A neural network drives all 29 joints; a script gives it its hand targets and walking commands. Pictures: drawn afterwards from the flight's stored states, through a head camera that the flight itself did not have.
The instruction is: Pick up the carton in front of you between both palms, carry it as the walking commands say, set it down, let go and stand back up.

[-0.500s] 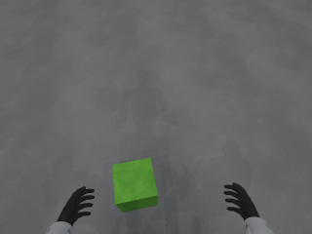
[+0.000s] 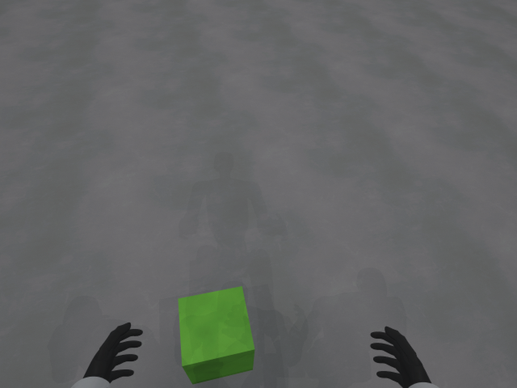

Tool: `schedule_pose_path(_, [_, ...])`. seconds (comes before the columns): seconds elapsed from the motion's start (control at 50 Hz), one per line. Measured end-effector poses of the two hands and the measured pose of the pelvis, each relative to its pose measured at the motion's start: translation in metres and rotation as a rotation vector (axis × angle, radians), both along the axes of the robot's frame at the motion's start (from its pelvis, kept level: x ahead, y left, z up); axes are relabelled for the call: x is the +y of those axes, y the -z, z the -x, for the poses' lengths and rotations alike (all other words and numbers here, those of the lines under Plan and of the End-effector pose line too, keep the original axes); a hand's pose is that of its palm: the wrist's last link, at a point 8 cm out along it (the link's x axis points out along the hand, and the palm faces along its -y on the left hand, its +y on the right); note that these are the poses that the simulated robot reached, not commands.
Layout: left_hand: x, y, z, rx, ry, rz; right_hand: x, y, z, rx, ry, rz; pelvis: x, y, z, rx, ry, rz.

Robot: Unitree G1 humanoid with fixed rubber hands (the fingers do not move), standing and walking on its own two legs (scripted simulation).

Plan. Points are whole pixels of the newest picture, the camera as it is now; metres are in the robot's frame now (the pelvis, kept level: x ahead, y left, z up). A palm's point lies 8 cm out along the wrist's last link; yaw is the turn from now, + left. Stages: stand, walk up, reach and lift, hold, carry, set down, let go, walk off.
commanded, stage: stand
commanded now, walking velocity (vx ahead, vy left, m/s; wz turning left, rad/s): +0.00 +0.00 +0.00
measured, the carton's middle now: (217, 335) +0.40 +0.12 -0.65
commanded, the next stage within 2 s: none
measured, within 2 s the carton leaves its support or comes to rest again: neither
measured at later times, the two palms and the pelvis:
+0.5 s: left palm out of the picture +0.09 +0.29 -0.12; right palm out of the picture +0.14 -0.22 -0.13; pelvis +0.04 +0.02 -0.02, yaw +4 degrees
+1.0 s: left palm out of the picture +0.01 +0.28 -0.14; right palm out of the picture +0.11 -0.23 -0.13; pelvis +0.03 +0.02 -0.02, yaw +6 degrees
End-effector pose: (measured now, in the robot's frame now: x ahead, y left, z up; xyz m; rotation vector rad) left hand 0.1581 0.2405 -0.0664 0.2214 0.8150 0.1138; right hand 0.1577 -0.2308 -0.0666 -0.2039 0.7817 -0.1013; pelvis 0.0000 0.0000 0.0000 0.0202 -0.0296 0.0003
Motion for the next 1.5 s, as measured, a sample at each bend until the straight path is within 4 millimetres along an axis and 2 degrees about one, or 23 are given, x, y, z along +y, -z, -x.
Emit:
schedule_pose_path(0.12, [0.025, 0.024, 0.029, 0.026, -0.024, -0.055, -0.013, 0.025, 0.038, 0.152, 0.006, 0.081, 0.009, 0.005, -0.010, 0.070, -0.023, -0.001])
schedule_pose_path(0.18, [0.035, 0.035, 0.044, 0.082, -0.046, -0.063, -0.014, 0.034, 0.048, 0.205, 0.012, 0.083, 0.012, 0.007, -0.018, 0.089, -0.031, 0.000])
schedule_pose_path(0.26, [0.043, 0.043, 0.053, 0.126, -0.080, -0.069, -0.010, 0.043, 0.047, 0.243, 0.008, 0.078, 0.015, 0.011, -0.028, 0.104, -0.041, 0.004])
schedule_pose_path(0.4, [0.048, 0.051, 0.059, 0.166, -0.129, -0.072, 0.003, 0.055, 0.030, 0.257, -0.010, 0.062, 0.019, 0.016, -0.039, 0.111, -0.058, 0.008])
schedule_pose_path(0.54, [0.046, 0.059, 0.073, 0.217, -0.163, -0.064, 0.008, 0.060, 0.017, 0.260, -0.024, 0.064, 0.020, 0.019, -0.043, 0.107, -0.073, 0.015])
schedule_pose_path(0.7, [0.044, 0.066, 0.099, 0.291, -0.191, -0.057, 0.004, 0.062, 0.021, 0.290, -0.030, 0.082, 0.019, 0.019, -0.040, 0.095, -0.088, 0.021])
schedule_pose_path(1.14, [0.029, 0.076, 0.172, 0.473, -0.242, -0.019, -0.001, 0.066, 0.062, 0.412, -0.031, 0.092, 0.013, 0.013, -0.024, 0.049, -0.119, 0.027])
schedule_pose_path(1.5, [0.002, 0.082, 0.212, 0.595, -0.275, 0.038, 0.005, 0.075, 0.098, 0.534, -0.019, 0.062, 0.007, 0.009, -0.019, 0.027, -0.131, 0.025])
